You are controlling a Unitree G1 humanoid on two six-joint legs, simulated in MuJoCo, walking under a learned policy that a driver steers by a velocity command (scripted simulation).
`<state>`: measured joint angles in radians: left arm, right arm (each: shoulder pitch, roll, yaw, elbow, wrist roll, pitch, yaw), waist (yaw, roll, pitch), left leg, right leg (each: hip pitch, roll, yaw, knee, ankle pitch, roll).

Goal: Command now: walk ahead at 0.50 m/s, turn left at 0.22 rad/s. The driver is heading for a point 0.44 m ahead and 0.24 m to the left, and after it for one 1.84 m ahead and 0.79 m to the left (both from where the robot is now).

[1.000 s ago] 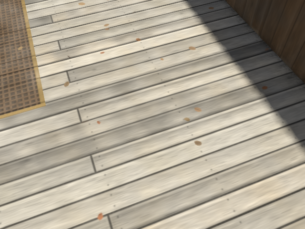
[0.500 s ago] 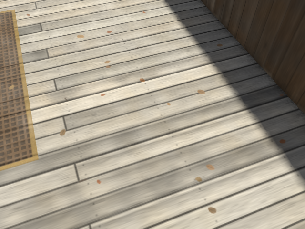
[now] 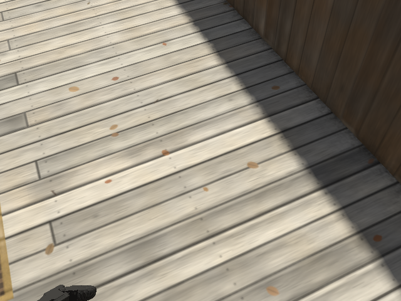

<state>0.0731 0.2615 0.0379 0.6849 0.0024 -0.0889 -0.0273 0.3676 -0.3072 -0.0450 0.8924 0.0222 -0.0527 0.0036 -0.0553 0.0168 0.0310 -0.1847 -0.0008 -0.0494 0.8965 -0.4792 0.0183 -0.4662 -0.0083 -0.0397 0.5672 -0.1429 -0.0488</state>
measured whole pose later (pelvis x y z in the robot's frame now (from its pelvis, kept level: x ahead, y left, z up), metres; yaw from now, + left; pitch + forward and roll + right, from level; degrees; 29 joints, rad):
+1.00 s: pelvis +0.56 +0.11 +0.00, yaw +33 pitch +2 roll -1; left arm 0.05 0.27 0.05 0.72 0.01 -0.13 -0.02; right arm 0.37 -0.30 -0.08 0.74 0.03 -0.02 -0.02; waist -0.06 0.03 0.01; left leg -0.20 -0.08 -0.21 0.88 -0.53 0.04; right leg -0.45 0.04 0.01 0.55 -0.13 -0.01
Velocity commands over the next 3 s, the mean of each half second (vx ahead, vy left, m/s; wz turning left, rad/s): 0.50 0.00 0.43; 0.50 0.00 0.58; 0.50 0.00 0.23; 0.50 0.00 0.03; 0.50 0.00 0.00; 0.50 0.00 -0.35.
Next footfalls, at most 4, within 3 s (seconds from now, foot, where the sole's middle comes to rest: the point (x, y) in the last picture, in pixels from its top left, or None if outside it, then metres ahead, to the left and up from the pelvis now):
0.48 left None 0.40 0.16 -0.76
0.94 right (182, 222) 0.74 0.08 -0.76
1.44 left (82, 214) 0.79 0.45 -0.76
1.98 right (93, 135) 1.18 0.45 -0.76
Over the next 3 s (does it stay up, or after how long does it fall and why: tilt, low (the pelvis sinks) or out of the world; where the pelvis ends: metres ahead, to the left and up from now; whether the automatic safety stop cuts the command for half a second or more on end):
stays up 1.41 0.79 0.00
